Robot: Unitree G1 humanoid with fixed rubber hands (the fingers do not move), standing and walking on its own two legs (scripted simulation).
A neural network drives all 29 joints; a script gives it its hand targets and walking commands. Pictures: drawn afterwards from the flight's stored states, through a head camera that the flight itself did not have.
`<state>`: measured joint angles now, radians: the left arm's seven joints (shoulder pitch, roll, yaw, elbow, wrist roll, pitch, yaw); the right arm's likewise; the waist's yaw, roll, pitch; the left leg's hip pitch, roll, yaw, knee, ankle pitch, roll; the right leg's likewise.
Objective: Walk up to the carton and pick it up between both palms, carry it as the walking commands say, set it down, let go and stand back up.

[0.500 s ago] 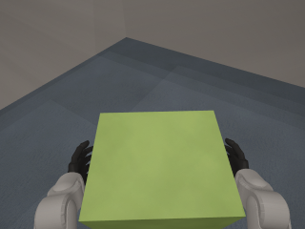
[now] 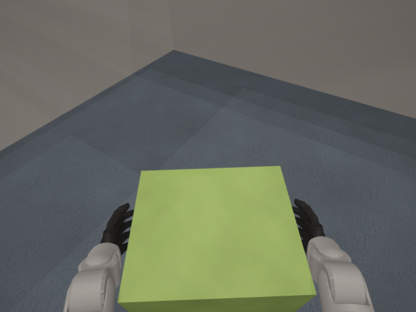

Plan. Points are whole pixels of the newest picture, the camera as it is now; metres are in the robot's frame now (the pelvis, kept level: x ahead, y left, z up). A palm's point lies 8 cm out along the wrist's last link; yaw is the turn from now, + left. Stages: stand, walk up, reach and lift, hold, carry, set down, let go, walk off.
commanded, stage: carry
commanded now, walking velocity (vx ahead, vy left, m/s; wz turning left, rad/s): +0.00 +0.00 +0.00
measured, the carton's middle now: (213, 253) +0.26 +0.00 -0.05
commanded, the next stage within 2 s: none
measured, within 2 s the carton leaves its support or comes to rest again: neither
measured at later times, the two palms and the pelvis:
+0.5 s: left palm (101, 231) +0.27 +0.22 +0.03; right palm (294, 225) +0.27 -0.15 +0.03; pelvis +0.02 +0.03 +0.00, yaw +0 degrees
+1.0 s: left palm (98, 233) +0.27 +0.22 +0.03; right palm (292, 229) +0.27 -0.15 +0.03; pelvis +0.02 +0.04 +0.00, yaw +0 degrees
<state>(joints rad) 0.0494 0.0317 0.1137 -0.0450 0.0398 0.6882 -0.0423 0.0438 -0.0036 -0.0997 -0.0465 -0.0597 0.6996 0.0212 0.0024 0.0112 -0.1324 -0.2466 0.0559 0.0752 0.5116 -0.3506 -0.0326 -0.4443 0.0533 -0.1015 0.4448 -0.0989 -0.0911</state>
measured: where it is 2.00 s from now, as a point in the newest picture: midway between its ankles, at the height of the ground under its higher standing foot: outside the picture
